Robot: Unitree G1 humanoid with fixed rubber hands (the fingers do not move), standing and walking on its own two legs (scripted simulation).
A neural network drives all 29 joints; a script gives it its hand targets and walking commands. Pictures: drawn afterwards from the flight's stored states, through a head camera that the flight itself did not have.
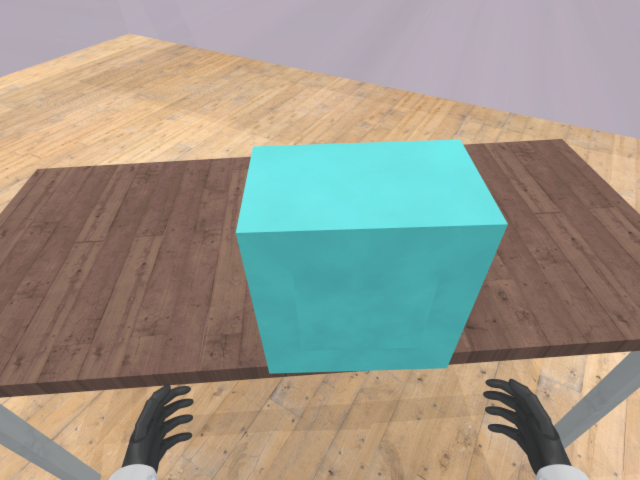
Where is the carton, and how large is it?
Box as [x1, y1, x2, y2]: [236, 140, 507, 373]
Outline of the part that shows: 460,140 253,146 236,229 236,235 269,373 439,368 447,366 507,224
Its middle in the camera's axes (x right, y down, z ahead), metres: +0.06 +0.04 +0.55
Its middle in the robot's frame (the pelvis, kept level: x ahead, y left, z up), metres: +0.40 -0.02 +0.06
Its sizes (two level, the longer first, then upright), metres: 0.275 0.169 0.298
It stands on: a table, 0.69 m high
